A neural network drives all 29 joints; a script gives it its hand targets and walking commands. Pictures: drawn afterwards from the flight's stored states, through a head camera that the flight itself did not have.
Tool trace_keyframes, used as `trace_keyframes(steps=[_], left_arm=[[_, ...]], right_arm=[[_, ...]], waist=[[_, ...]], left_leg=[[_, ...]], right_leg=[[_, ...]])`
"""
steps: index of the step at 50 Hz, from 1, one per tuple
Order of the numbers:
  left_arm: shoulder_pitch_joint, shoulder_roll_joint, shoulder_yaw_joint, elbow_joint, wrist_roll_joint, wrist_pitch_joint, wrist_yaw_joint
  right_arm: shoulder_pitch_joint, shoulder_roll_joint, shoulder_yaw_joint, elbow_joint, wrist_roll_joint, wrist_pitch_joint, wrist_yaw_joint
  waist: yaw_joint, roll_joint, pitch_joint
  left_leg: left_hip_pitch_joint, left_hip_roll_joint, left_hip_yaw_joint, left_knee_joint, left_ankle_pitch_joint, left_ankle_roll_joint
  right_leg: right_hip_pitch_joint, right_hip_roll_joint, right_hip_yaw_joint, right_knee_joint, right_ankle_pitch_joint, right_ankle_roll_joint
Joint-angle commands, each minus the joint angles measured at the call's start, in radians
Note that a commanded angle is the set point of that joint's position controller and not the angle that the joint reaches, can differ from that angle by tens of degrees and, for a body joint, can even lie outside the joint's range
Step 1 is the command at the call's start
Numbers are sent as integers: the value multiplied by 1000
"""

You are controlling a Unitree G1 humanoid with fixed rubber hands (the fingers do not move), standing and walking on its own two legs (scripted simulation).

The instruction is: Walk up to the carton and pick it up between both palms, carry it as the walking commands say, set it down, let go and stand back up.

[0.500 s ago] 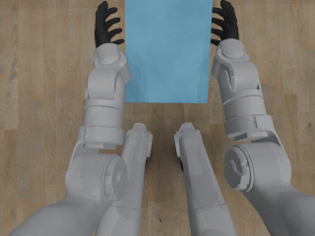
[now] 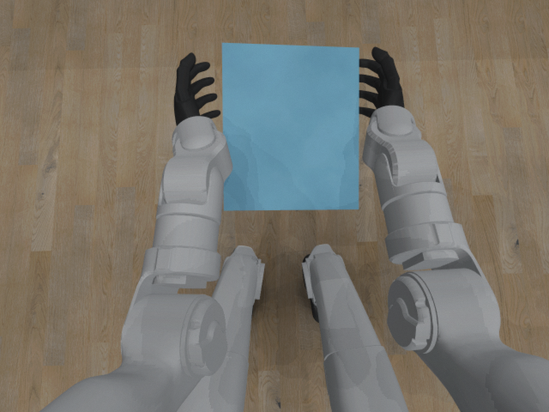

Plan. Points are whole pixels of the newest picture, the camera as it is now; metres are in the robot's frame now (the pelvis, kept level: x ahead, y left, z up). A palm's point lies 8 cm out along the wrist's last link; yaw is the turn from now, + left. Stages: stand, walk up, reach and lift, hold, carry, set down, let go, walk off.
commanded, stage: reach and lift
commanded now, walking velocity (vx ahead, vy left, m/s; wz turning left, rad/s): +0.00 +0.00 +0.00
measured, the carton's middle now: (283, 141) +0.46 +0.00 -0.12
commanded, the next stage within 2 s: none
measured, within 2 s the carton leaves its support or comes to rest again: neither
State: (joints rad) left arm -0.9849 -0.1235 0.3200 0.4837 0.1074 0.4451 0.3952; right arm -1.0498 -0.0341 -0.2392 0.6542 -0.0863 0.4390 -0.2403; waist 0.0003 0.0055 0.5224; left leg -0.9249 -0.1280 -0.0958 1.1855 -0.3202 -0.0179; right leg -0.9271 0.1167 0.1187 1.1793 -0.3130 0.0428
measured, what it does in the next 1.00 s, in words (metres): rises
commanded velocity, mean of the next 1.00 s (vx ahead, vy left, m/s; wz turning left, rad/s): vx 0.00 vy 0.00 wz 0.00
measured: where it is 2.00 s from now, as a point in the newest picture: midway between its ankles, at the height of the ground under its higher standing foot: (282, 301)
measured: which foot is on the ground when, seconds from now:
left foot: down 0.00-1.00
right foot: down 0.00-1.00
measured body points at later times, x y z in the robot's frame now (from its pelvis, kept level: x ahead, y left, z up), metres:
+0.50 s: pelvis +0.02 -0.01 +0.05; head +0.18 -0.01 +0.46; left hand +0.45 +0.12 +0.05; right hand +0.46 -0.13 +0.04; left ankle +0.16 +0.11 -0.62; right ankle +0.16 -0.12 -0.62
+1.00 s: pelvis +0.10 +0.00 +0.10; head +0.04 +0.00 +0.54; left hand +0.44 +0.12 +0.16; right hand +0.45 -0.14 +0.15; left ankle +0.16 +0.11 -0.62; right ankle +0.16 -0.12 -0.62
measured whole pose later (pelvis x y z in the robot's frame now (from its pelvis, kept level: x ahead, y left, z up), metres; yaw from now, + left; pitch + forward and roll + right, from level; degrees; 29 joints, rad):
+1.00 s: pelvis +0.10 +0.00 +0.10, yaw +0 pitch -7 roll +0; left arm -0.62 -0.23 0.42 0.74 0.31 0.55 0.29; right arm -0.62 0.14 -0.37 0.82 -0.29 0.55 -0.20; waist 0.01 -0.01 -0.02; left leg -0.27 -0.08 -0.11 0.66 -0.28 0.01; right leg -0.27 0.08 0.13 0.66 -0.27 0.00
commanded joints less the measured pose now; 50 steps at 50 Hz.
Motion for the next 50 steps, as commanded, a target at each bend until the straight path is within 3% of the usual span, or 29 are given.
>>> trace_keyframes(steps=[1, 5, 6, 7, 9, 11, 12, 13, 14, 17, 19, 21, 23, 27, 28, 29, 32, 33, 38, 39, 40, 41, 42, 43, 44, 45, 46, 47, 50], left_arm=[[-863, -1137, -768, -79, -215, -42, -540], [-855, -1140, -808, -148, -219, -42, -520], [-905, -1116, -749, -82, -203, -42, -531], [-818, -1151, -773, -50, -194, -43, -529], [-851, -1161, -792, -141, -233, -46, -530], [-811, -1119, -777, -109, -207, -41, -526], [-793, -1135, -773, -86, -193, -34, -528], [-767, -1152, -783, -102, -196, -34, -527], [-842, -1129, -810, -143, -215, -42, -526], [-770, -1121, -732, -48, -188, -36, -539], [-698, -1145, -752, -54, -188, -33, -539], [-797, -1062, -703, -31, -161, -33, -535], [-784, -1169, -749, -95, -191, -23, -535], [-720, -1156, -658, 71, -136, -18, -529], [-762, -1174, -684, 14, -175, -30, -530], [-756, -1159, -671, -25, -170, -37, -532], [-670, -1130, -492, 236, -78, -12, -544], [-705, -1151, -517, 145, -92, -33, -543], [-584, -1159, -329, 367, -18, -1, -549], [-495, -1157, -298, 380, 3, 4, -546], [-518, -1174, -326, 331, -30, -1, -556], [-592, -1140, -306, 337, -25, 8, -552], [-459, -1121, -235, 411, 6, 26, -548], [-455, -1127, -252, 379, 10, 29, -542], [-415, -1090, -223, 384, 14, 42, -544], [-446, -1156, -261, 361, 13, 48, -543], [-451, -1115, -302, 312, -7, 65, -543], [-375, -1113, -231, 345, 19, 73, -548], [-389, -1166, -343, 201, -35, 85, -528]], right_arm=[[-759, 1323, 645, -220, 214, -50, 399], [-771, 1308, 648, -240, 217, -50, 403], [-749, 1284, 586, -143, 164, -38, 408], [-780, 1318, 647, -204, 200, -50, 405], [-780, 1340, 692, -279, 225, -48, 406], [-707, 1355, 658, -179, 212, -39, 397], [-643, 1336, 606, -162, 169, -37, 404], [-622, 1362, 657, -202, 194, -36, 397], [-663, 1341, 634, -180, 195, -37, 403], [-640, 1338, 635, -147, 173, -29, 395], [-734, 1350, 710, -290, 209, -41, 387], [-698, 1371, 625, -108, 204, -21, 392], [-637, 1352, 614, -181, 171, -27, 396], [-627, 1381, 543, -44, 152, -17, 399], [-621, 1359, 546, -98, 145, -32, 398], [-645, 1393, 559, -111, 168, -32, 399], [-607, 1376, 410, 72, 93, -17, 395], [-538, 1412, 404, 116, 83, -9, 410], [-508, 1315, 220, 173, 15, -15, 404], [-487, 1303, 220, 164, 16, -10, 410], [-510, 1351, 260, 104, 37, -5, 411], [-465, 1317, 206, 181, 16, 2, 412], [-513, 1276, 202, 133, 24, 10, 409], [-412, 1283, 153, 223, -32, 30, 412], [-405, 1307, 177, 185, 3, 40, 403], [-414, 1271, 153, 190, -22, 31, 410], [-334, 1284, 144, 197, -40, 48, 397], [-388, 1274, 157, 147, -14, 46, 408], [-311, 1308, 248, 81, 17, 72, 412]], waist=[[-9, -24, -2286], [4, 14, -2247], [-43, -17, -2104], [11, -29, -2130], [0, -49, -2260], [25, -42, -2163], [-28, -37, -2132], [9, -2, -2178], [-19, 1, -2155], [-1, -51, -2036], [47, -36, -2072], [49, -28, -1884], [-12, 11, -2032], [33, -6, -1763], [-3, 4, -1777], [30, -1, -1809], [32, -38, -1372], [36, -35, -1410], [1, -26, -1041], [51, -11, -1016], [35, -74, -1058], [9, -18, -1010], [50, -21, -969], [10, -78, -891], [39, -57, -873], [-2, 17, -871], [-25, -8, -855], [26, -11, -841], [15, 16, -970]], left_leg=[[531, -3, 25, -226, 26, 9], [603, 8, 1, -287, -20, 4], [465, 7, 14, -287, -122, 2], [521, 16, 22, -295, -39, 8], [591, 6, 18, -301, 32, 5], [608, 3, 10, -341, 55, 17], [607, -1, 25, -334, 37, -3], [627, 4, 31, -354, 77, 2], [639, 14, 14, -344, 39, -5], [599, 10, 27, -367, 33, 9], [630, 5, 40, -397, 58, 15], [596, 16, 36, -416, -54, 16], [741, 21, 13, -455, 42, 3], [687, 36, 27, -506, -20, 11], [732, 46, 1, -494, 3, 4], [730, 36, 19, -492, 27, 17], [618, 49, 21, -528, -126, 29], [657, 42, 37, -535, -92, 27], [623, 53, -11, -583, -214, 35], [636, 71, -4, -615, -143, 40], [675, 63, 1, -608, -123, 44], [644, 64, -5, -621, -175, 35], [659, 60, 20, -621, -121, 45], [650, 70, -3, -662, -117, 45], [672, 62, 11, -667, -97, 47], [692, 74, -3, -694, -106, 29], [710, 73, 2, -707, -62, 29], [712, 74, -3, -704, -62, 38], [754, 84, 4, -733, 34, 15]], right_leg=[[597, 5, -45, -219, 38, -19], [607, 8, -51, -234, 35, -20], [548, -3, -62, -253, -60, -26], [616, -6, -52, -267, -8, -16], [701, -2, -50, -281, 63, -15], [675, 5, -49, -301, 60, -5], [676, 10, -59, -317, 58, -15], [746, -3, -44, -328, 97, -16], [666, 5, -51, -311, 69, -20], [703, -9, -44, -358, 33, -14], [838, -14, -28, -384, 61, -5], [749, -29, -22, -412, -67, -1], [794, -13, -40, -424, 65, -21], [755, -30, -35, -475, -24, -12], [745, -27, -41, -459, 37, -22], [784, -21, -40, -458, 47, -19], [697, -51, -13, -544, -170, -15], [741, -43, -12, -550, -123, -17], [643, -53, -8, -608, -245, -42], [672, -55, -9, -607, -142, -47], [702, -53, 2, -635, -154, -36], [694, -58, 4, -645, -199, -45], [713, -72, 0, -655, -188, -31], [653, -44, -27, -651, -111, -33], [696, -66, -1, -680, -139, -31], [684, -64, -19, -675, -94, -47], [713, -60, -15, -688, -42, -41], [675, -69, -15, -689, -51, -45], [803, -41, -38, -680, 77, -42]])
